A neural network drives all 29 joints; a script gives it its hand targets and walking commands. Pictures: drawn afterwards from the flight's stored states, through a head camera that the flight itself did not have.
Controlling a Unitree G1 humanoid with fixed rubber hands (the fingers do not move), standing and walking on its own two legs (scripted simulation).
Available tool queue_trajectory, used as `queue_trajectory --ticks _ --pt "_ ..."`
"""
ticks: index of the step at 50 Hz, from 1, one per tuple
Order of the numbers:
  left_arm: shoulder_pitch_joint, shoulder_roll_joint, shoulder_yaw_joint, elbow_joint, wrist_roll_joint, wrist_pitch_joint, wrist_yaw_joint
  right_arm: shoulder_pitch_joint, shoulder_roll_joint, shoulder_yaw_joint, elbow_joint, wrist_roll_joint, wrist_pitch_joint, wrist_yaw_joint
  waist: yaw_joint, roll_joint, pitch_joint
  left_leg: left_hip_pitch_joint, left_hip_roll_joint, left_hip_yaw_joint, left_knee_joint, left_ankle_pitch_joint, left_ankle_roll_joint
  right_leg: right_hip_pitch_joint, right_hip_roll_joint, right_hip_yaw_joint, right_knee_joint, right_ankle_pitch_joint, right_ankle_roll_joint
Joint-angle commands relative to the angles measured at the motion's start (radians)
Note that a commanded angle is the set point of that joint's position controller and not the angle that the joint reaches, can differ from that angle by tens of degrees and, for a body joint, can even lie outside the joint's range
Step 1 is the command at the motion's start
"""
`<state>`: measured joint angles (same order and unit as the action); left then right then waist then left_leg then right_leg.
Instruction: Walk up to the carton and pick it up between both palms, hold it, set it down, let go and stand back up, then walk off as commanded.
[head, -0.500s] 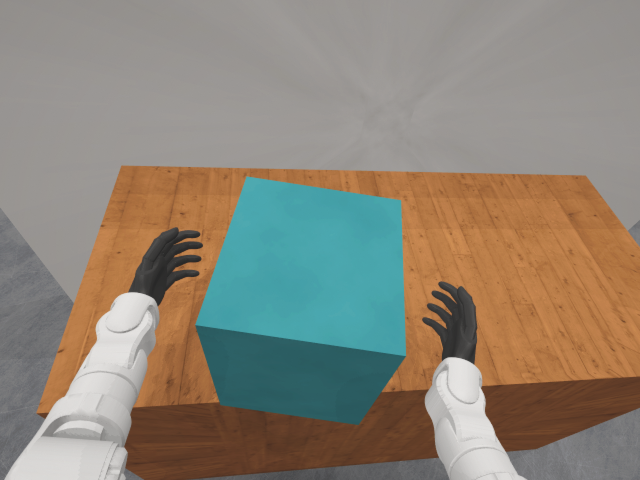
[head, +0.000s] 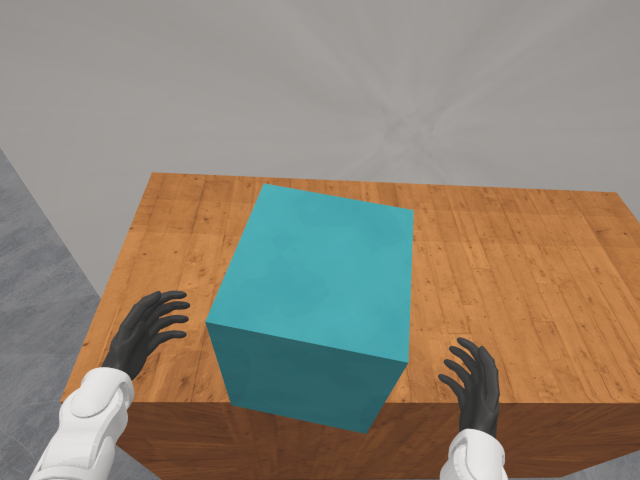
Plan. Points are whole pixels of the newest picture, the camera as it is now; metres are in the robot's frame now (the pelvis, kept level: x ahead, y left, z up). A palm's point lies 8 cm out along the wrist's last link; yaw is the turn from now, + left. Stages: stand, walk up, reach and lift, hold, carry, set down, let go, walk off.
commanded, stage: set down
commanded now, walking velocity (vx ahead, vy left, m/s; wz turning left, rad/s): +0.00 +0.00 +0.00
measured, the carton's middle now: (316, 313) +0.33 +0.03 +0.00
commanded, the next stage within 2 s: none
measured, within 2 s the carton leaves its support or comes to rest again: neither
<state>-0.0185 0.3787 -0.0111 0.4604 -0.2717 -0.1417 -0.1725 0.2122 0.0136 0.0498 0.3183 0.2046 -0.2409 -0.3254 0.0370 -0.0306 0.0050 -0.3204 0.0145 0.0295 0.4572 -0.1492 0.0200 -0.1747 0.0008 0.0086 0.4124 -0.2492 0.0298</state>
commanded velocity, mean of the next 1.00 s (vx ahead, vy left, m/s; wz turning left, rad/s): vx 0.00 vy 0.00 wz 0.00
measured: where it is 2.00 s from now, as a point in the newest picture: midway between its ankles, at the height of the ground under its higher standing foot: outside the picture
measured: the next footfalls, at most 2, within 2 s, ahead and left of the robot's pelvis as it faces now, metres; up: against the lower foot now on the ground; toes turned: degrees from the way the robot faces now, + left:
none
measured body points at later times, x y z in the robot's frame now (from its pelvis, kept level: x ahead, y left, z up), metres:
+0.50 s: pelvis +0.00 +0.00 +0.00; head +0.01 +0.04 +0.45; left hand +0.22 +0.26 -0.01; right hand +0.19 -0.17 +0.00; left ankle +0.06 +0.10 -0.74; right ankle -0.02 -0.14 -0.74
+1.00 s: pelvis +0.02 -0.01 +0.00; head +0.03 +0.00 +0.45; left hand +0.23 +0.24 -0.01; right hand +0.21 -0.18 -0.03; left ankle +0.06 +0.10 -0.74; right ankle -0.02 -0.14 -0.74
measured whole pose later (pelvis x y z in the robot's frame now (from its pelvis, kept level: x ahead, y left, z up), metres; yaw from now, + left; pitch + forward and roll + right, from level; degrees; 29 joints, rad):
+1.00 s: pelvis +0.02 -0.01 +0.00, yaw -1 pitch -1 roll -1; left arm 0.21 0.36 -0.01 0.29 -0.23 -0.09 -0.17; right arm 0.36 -0.01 0.06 0.27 0.13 -0.24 -0.21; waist 0.05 0.00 0.04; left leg -0.24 0.01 0.04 0.46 -0.19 0.01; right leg -0.10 0.00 0.02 0.41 -0.29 0.02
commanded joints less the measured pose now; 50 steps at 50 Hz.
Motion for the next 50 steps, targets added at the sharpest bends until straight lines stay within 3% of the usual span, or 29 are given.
queue_trajectory --ticks 1,2,3,6,7,9,10,11,13,14,16,17,19,21,22,24,25,27,28,30,32,36,38,39,41,43,45,49,50 --pt "0.029 0.208 0.05 -0.323 -0.012 -0.033 -0.026 0.018 0.018 0.149 -0.293 -0.021 -0.036 -0.009 0.042 0.1 -0.11 0.472 0.048 -0.041 -0.021 0.079 -0.038 -0.139 -0.019 0.028 -0.11 0.018 -0.052" --pt "0.046 0.202 0.034 -0.322 -0.027 -0.037 -0.034 0.049 0.015 0.141 -0.311 -0.03 -0.037 -0.01 0.031 0.103 -0.123 0.489 0.045 -0.034 -0.017 0.109 -0.042 -0.142 -0.019 0.027 -0.113 0.04 -0.047" --pt "0.024 0.216 0.035 -0.335 -0.015 -0.032 -0.034 0.032 0.019 0.127 -0.307 -0.022 -0.032 -0.008 0.033 0.125 -0.085 0.466 0.048 -0.041 -0.026 0.041 -0.042 -0.169 -0.026 0.035 -0.118 -0.026 -0.053" --pt "0.088 0.215 0.034 -0.365 -0.026 -0.03 -0.025 0.089 0.028 0.122 -0.345 -0.038 -0.017 0.007 0.039 0.107 -0.074 0.441 0.048 -0.039 -0.048 0.0 -0.034 -0.15 -0.024 0.032 -0.124 -0.054 -0.057" --pt "0.124 0.211 0.022 -0.432 -0.035 -0.04 -0.022 0.125 0.037 0.112 -0.376 -0.044 -0.022 0.005 0.033 0.113 -0.075 0.452 0.052 -0.042 -0.049 0.001 -0.041 -0.161 -0.024 0.031 -0.117 -0.051 -0.058" --pt "0.164 0.216 0.042 -0.416 -0.031 -0.032 -0.012 0.133 0.04 0.125 -0.39 -0.04 -0.022 0.017 0.053 0.136 -0.052 0.424 0.049 -0.043 -0.051 0.001 -0.042 -0.148 -0.026 0.031 -0.111 -0.052 -0.067" --pt "0.157 0.229 0.043 -0.441 -0.033 -0.027 -0.014 0.119 0.032 0.094 -0.408 -0.059 -0.023 0.011 0.051 0.094 -0.066 0.417 0.052 -0.039 -0.048 -0.017 -0.04 -0.135 -0.023 0.026 -0.116 -0.054 -0.063" --pt "0.168 0.212 0.037 -0.421 -0.03 -0.027 -0.016 0.142 0.035 0.096 -0.4 -0.054 -0.015 0.019 0.052 0.125 -0.04 0.418 0.052 -0.045 -0.06 -0.028 -0.037 -0.134 -0.024 0.034 -0.119 -0.057 -0.066" --pt "0.16 0.217 0.029 -0.432 -0.037 -0.021 -0.011 0.137 0.028 0.091 -0.408 -0.059 -0.012 0.028 0.027 0.095 -0.028 0.455 0.045 -0.055 -0.039 -0.094 -0.04 -0.216 -0.044 0.037 -0.133 -0.112 -0.083" --pt "0.138 0.235 0.047 -0.459 -0.032 -0.027 0.0 0.115 0.032 0.077 -0.416 -0.056 -0.01 0.035 0.044 0.12 -0.058 0.431 0.045 -0.051 -0.044 -0.111 -0.04 -0.198 -0.046 0.036 -0.121 -0.125 -0.079" --pt "0.131 0.221 0.049 -0.41 -0.03 -0.023 -0.003 0.117 0.053 0.085 -0.379 -0.059 0.006 0.038 0.033 0.109 -0.009 0.422 0.033 -0.046 -0.041 -0.161 -0.031 -0.226 -0.058 0.048 -0.13 -0.171 -0.089" --pt "0.143 0.23 0.047 -0.379 -0.029 -0.011 -0.009 0.106 0.03 0.083 -0.389 -0.053 0.006 0.036 0.022 0.075 -0.023 0.487 0.022 -0.052 -0.018 -0.162 -0.031 -0.3 -0.076 0.052 -0.149 -0.189 -0.1" --pt "0.1 0.245 0.047 -0.41 -0.029 -0.01 -0.008 0.091 0.03 0.084 -0.379 -0.06 0.011 0.033 0.015 0.068 -0.044 0.527 0.016 -0.052 0.002 -0.175 -0.031 -0.33 -0.096 0.057 -0.156 -0.196 -0.102" --pt "0.137 0.223 0.04 -0.433 -0.024 -0.02 0.003 0.102 0.03 0.045 -0.38 -0.059 0.007 0.039 0.01 0.147 -0.021 0.433 0.049 -0.062 -0.06 -0.164 -0.037 -0.227 -0.06 0.038 -0.115 -0.126 -0.084" --pt "0.143 0.208 0.04 -0.411 -0.016 -0.014 0.003 0.111 0.045 0.066 -0.346 -0.054 0.023 0.046 0.031 0.145 -0.021 0.427 0.051 -0.066 -0.062 -0.187 -0.032 -0.209 -0.056 0.036 -0.114 -0.133 -0.08" --pt "0.158 0.192 0.032 -0.407 0.003 -0.01 0.013 0.11 0.034 0.039 -0.333 -0.054 0.018 0.056 0.021 0.201 -0.002 0.366 0.07 -0.082 -0.108 -0.213 -0.039 -0.142 -0.031 0.028 -0.091 -0.094 -0.072" --pt "0.187 0.169 0.018 -0.41 -0.008 -0.012 0.02 0.115 0.034 0.025 -0.308 -0.058 0.018 0.066 0.024 0.194 -0.024 0.339 0.085 -0.079 -0.131 -0.17 -0.039 -0.08 -0.011 0.016 -0.089 -0.063 -0.063" --pt "0.194 0.143 0.023 -0.38 0.013 -0.013 0.033 0.082 -0.006 0.009 -0.286 -0.071 0.02 0.086 0.049 0.223 -0.027 0.298 0.094 -0.095 -0.157 -0.221 -0.046 -0.052 0.008 0.013 -0.061 -0.062 -0.062" --pt "0.202 0.158 0.021 -0.373 -0.004 -0.019 0.029 0.109 0.018 -0.005 -0.291 -0.065 0.004 0.083 0.025 0.184 -0.027 0.31 0.083 -0.084 -0.142 -0.182 -0.046 -0.053 -0.007 0.024 -0.081 -0.039 -0.056" --pt "0.228 0.138 0.025 -0.371 0.0 -0.017 0.027 0.142 0.009 0.01 -0.287 -0.071 -0.001 0.089 0.022 0.158 -0.052 0.36 0.071 -0.057 -0.128 -0.067 -0.049 -0.064 -0.001 0.019 -0.095 -0.005 -0.061" --pt "0.217 0.133 0.012 -0.349 0.002 -0.007 0.024 0.117 -0.009 -0.028 -0.222 -0.071 -0.001 0.09 0.002 0.166 -0.024 0.37 0.074 -0.064 -0.122 -0.05 -0.061 -0.077 -0.002 0.019 -0.104 -0.014 -0.067" --pt "0.222 0.124 0.021 -0.306 0.019 0.0 0.015 0.112 -0.036 -0.02 -0.206 -0.075 -0.009 0.106 0.007 0.144 -0.026 0.404 0.057 -0.05 -0.1 0.034 -0.068 -0.087 0.005 0.019 -0.121 -0.01 -0.071" --pt "0.223 0.133 0.031 -0.334 0.016 -0.001 0.015 0.121 -0.045 -0.03 -0.209 -0.093 -0.014 0.098 -0.014 0.115 -0.035 0.411 0.052 -0.037 -0.097 0.072 -0.06 -0.076 0.001 0.008 -0.128 0.034 -0.062" --pt "0.24 0.105 0.022 -0.321 0.021 0.004 0.019 0.099 -0.069 -0.03 -0.19 -0.084 -0.016 0.117 0.006 0.13 -0.041 0.436 0.05 -0.034 -0.093 0.12 -0.075 -0.097 0.016 0.001 -0.125 0.029 -0.071" --pt "0.242 0.119 0.029 -0.28 0.013 0.001 0.006 0.12 -0.052 -0.015 -0.192 -0.097 -0.022 0.11 -0.008 0.079 -0.021 0.448 0.04 -0.026 -0.083 0.108 -0.06 -0.11 0.004 0.005 -0.144 0.019 -0.062" --pt "0.255 0.094 0.034 -0.248 0.032 0.017 0.01 0.126 -0.089 -0.024 -0.126 -0.108 -0.026 0.123 -0.02 0.099 -0.027 0.454 0.046 -0.025 -0.081 0.185 -0.07 -0.084 0.017 0.003 -0.137 0.054 -0.073" --pt "0.252 0.107 0.04 -0.251 0.039 0.02 0.003 0.114 -0.088 -0.01 -0.137 -0.103 -0.037 0.121 -0.02 0.055 -0.034 0.466 0.034 -0.015 -0.068 0.196 -0.064 -0.086 0.012 0.002 -0.143 0.08 -0.062" --pt "0.286 0.123 0.063 -0.25 0.047 0.021 -0.011 0.156 -0.075 0.017 -0.156 -0.102 -0.055 0.119 -0.017 0.035 -0.035 0.499 0.011 0.005 -0.046 0.263 -0.061 -0.087 0.004 0.005 -0.158 0.136 -0.045" --pt "0.267 0.093 0.054 -0.23 0.078 0.032 -0.001 0.138 -0.109 0.005 -0.082 -0.099 -0.049 0.135 -0.011 0.093 -0.038 0.506 0.015 -0.007 -0.052 0.27 -0.075 -0.096 0.015 -0.003 -0.152 0.106 -0.052"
